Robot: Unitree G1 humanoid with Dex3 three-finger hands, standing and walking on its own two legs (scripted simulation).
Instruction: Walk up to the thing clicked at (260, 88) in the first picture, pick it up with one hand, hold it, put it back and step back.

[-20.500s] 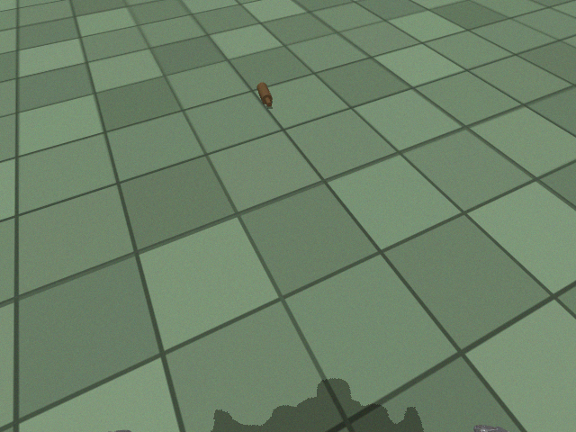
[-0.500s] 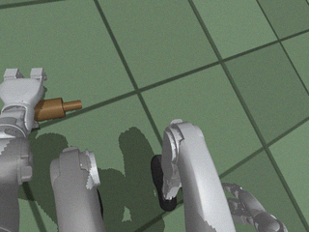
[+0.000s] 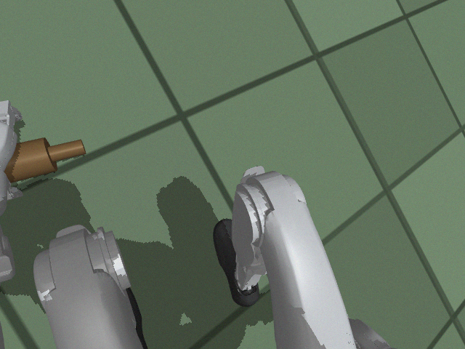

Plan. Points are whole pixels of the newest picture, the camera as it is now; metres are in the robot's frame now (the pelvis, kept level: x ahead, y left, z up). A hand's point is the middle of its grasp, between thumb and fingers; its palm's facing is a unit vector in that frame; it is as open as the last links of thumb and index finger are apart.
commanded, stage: rest palm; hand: left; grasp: from above
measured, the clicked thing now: (22, 161) +0.46 +0.24 -0.27
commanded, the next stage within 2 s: close in 0.26 s
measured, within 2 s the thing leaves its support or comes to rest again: neither
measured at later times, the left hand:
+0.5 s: hand (1, 168) +0.44 +0.27 -0.24, palm faces -0.45 -0.11 -0.88, open 13.1 cm
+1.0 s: hand (5, 168) +0.44 +0.26 -0.24, palm faces -0.45 -0.10 -0.89, open 11.1 cm
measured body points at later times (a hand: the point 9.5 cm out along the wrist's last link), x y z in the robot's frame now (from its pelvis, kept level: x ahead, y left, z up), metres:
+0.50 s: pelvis -0.01 +0.00 +0.00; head +0.26 +0.10 +0.35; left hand +0.46 +0.27 -0.19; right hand +0.02 -0.26 -0.06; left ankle +0.05 +0.12 -0.27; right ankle +0.12 -0.14 -0.27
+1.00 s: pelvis -0.01 +0.01 +0.00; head +0.25 +0.11 +0.34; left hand +0.46 +0.27 -0.19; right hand +0.01 -0.26 -0.05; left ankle +0.05 +0.12 -0.27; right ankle +0.12 -0.14 -0.27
